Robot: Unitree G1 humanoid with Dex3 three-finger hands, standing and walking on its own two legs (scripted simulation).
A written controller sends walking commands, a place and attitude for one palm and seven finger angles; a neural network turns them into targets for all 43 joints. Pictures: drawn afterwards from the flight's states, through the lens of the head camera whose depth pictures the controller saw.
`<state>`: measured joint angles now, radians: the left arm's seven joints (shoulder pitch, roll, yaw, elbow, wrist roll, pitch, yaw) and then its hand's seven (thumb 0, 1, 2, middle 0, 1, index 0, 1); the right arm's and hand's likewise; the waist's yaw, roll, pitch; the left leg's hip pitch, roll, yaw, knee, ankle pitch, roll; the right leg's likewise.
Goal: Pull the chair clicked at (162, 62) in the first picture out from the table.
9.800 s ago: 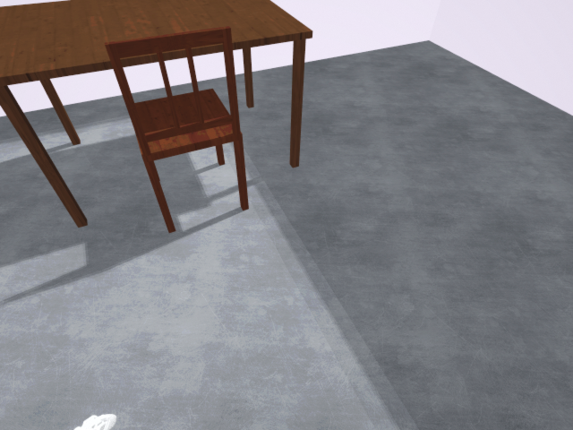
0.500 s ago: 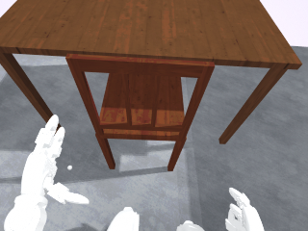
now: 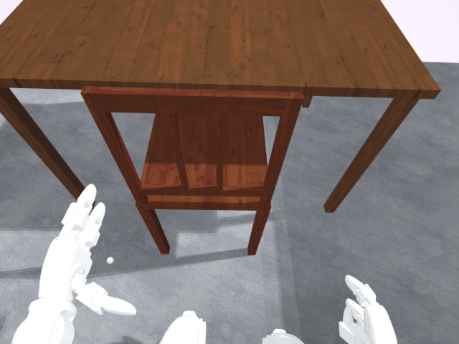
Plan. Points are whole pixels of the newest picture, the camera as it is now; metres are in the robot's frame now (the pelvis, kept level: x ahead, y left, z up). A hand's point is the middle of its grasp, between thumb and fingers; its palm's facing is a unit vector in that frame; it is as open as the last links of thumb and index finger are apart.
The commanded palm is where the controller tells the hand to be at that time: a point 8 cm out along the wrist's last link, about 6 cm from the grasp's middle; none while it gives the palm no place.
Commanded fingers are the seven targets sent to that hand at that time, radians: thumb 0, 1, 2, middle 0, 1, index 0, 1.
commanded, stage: aim the fingers beside a spindle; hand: left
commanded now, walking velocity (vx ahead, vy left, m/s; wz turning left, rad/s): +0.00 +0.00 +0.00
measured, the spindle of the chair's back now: (179, 155) +0.50 +0.14 -0.04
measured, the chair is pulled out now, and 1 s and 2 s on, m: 0.00 0.00 0.00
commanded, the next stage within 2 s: none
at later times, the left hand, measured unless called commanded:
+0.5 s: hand (135, 244) +0.27 +0.17 +0.02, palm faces +0.03 -1.00 -0.05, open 16.9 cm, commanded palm +0.25 +0.23 +0.02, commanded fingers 0.00 -0.50 0.30 -0.06 -0.08 -0.06 -0.08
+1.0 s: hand (162, 223) +0.32 +0.14 +0.01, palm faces +0.00 -1.00 -0.02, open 16.9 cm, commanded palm +0.29 +0.20 +0.00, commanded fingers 0.00 -0.50 0.30 -0.06 -0.08 -0.06 -0.08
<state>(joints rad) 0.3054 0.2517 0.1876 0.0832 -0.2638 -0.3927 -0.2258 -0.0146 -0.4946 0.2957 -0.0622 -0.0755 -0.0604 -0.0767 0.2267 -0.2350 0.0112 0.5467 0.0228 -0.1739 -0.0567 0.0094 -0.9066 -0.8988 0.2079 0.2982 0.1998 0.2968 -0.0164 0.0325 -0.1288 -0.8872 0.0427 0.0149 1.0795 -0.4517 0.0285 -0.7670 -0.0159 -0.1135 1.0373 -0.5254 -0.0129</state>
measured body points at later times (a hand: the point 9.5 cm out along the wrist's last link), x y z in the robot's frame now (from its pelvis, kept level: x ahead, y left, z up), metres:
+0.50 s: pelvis +0.00 -0.02 -0.01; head +0.08 -0.01 +0.43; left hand +0.26 +0.23 +0.03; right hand +0.17 -0.26 -0.10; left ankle +0.04 +0.10 -0.66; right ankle -0.01 -0.12 -0.66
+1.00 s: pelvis +0.00 -0.01 -0.02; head +0.09 +0.00 +0.42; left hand +0.31 +0.19 +0.01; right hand +0.15 -0.26 -0.13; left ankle +0.04 +0.10 -0.66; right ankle -0.01 -0.12 -0.66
